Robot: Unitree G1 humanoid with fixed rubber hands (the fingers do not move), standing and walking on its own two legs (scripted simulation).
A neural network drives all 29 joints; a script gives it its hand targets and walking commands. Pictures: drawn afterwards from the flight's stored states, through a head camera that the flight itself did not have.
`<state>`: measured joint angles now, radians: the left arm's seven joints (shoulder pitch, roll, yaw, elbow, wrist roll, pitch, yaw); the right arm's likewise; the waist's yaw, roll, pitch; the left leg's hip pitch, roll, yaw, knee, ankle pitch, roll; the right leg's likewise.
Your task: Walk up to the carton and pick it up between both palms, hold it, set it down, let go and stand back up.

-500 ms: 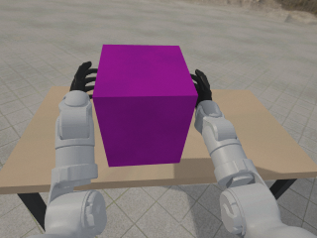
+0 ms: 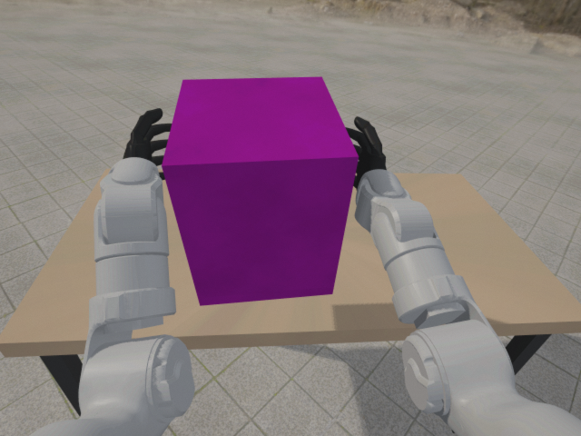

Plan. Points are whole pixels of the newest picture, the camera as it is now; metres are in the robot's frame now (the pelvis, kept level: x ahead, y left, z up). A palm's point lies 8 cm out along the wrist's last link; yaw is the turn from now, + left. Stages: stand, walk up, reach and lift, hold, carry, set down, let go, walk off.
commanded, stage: hold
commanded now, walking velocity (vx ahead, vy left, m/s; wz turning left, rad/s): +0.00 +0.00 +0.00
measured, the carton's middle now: (260, 191) +0.42 +0.01 +0.19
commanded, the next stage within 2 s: none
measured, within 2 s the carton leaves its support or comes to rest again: neither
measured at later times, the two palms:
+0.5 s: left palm (143, 170) +0.38 +0.16 +0.24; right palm (369, 173) +0.38 -0.13 +0.24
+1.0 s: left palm (139, 168) +0.37 +0.16 +0.25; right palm (372, 172) +0.37 -0.13 +0.25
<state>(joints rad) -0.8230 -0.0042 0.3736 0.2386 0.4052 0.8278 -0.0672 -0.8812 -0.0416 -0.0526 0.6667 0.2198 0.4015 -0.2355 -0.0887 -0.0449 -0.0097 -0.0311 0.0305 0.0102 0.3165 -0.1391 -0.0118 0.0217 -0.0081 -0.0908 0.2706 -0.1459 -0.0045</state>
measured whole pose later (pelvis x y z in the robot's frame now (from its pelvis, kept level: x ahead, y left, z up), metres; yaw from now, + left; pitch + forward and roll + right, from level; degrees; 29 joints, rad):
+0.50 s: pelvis +0.01 +0.00 +0.00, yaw +0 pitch -9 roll -1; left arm -0.76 -0.01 0.36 0.15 0.39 0.85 -0.08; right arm -0.85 -0.06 0.02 0.59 0.30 0.44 -0.28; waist -0.11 -0.05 -0.01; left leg -0.02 0.04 0.00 0.34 -0.17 -0.02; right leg 0.05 0.00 -0.10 0.26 -0.16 0.00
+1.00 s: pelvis +0.01 +0.00 +0.00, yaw +0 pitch -10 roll -1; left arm -0.78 -0.02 0.39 0.17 0.43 0.86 -0.10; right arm -0.85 -0.04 -0.01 0.60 0.26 0.46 -0.28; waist -0.11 -0.05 -0.01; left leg 0.02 0.03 0.01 0.32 -0.16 -0.02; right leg 0.08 0.00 -0.09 0.26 -0.16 -0.01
